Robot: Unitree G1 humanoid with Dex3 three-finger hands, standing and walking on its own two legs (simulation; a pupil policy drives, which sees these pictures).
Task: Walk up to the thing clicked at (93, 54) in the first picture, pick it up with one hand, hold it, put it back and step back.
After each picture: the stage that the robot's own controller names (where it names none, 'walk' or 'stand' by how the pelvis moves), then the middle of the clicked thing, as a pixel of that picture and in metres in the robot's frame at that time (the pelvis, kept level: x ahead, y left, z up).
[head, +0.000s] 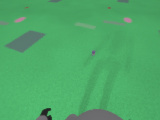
stand; (93, 53) +1.37 -0.08 -0.72
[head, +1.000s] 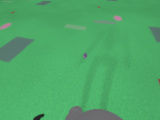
walk; (85, 56) +1.24 +0.16 -0.71
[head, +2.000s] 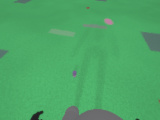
walk; (74, 73) +0.74 +0.24 -0.70
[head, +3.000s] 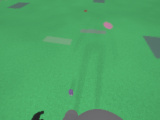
walk; (71, 92) +0.44 +0.23 -0.70
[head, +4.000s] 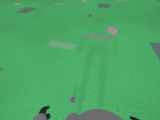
stand; (72, 100) +0.37 +0.20 -0.72
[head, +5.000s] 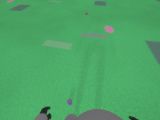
stand; (69, 102) +0.32 +0.22 -0.72
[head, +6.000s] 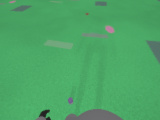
stand; (70, 101) +0.35 +0.22 -0.73
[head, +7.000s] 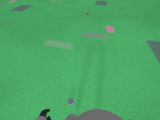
stand; (70, 101) +0.33 +0.22 -0.73
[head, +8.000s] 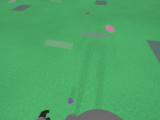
stand; (70, 101) +0.33 +0.22 -0.73
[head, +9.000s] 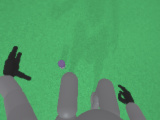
go down; (61, 64) +0.40 +0.26 -0.37
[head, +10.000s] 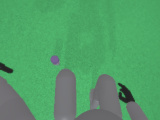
go down; (55, 60) +0.40 +0.29 -0.30
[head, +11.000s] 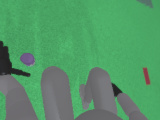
close in; (28, 60) +0.36 +0.33 -0.22
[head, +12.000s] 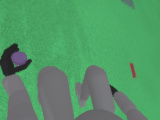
close; (20, 60) +0.36 +0.33 -0.21
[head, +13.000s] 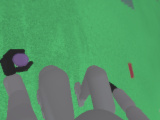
lift; (21, 61) +0.35 +0.32 -0.22
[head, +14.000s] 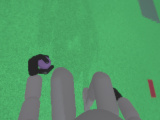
lift; (44, 64) +0.32 +0.29 -0.13
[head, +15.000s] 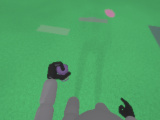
lift; (63, 73) +0.33 +0.18 +0.03
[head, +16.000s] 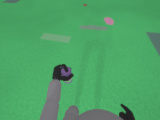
hold; (67, 75) +0.33 +0.17 +0.00
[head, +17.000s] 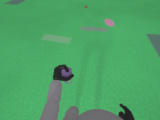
hold; (67, 75) +0.33 +0.17 +0.00
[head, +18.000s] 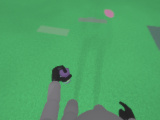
crouch; (65, 75) +0.33 +0.18 -0.04
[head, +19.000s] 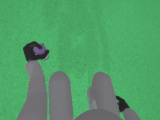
lower; (41, 52) +0.44 +0.30 -0.11
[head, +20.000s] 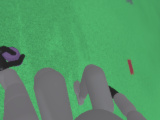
lower; (13, 57) +0.38 +0.34 -0.22
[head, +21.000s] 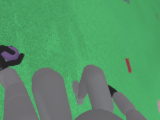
lower; (12, 56) +0.39 +0.34 -0.22
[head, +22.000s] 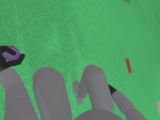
lower; (13, 56) +0.38 +0.34 -0.22
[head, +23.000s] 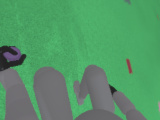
lower; (14, 57) +0.38 +0.34 -0.21
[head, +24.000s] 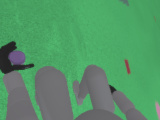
open; (18, 59) +0.37 +0.32 -0.22
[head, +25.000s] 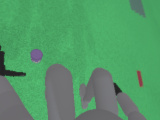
stand; (36, 56) +0.38 +0.31 -0.22
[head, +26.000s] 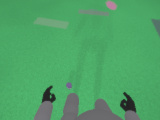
stand; (69, 85) +0.38 +0.21 -0.58
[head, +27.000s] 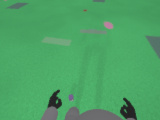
stand; (71, 98) +0.37 +0.21 -0.67
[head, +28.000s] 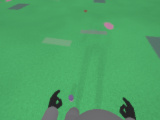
stand; (71, 98) +0.37 +0.21 -0.67
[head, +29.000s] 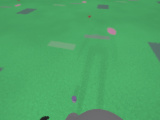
stand; (74, 99) +0.39 +0.19 -0.72
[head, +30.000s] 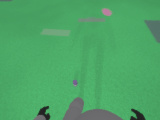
walk; (75, 83) +0.49 +0.22 -0.69
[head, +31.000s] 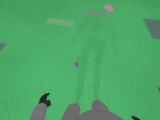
walk; (76, 65) +0.79 +0.19 -0.69
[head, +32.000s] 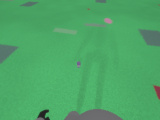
stand; (78, 64) +1.00 +0.22 -0.71
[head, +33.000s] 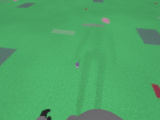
stand; (77, 65) +0.99 +0.23 -0.73
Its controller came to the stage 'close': yes
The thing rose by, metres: 0.71
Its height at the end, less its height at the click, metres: +0.00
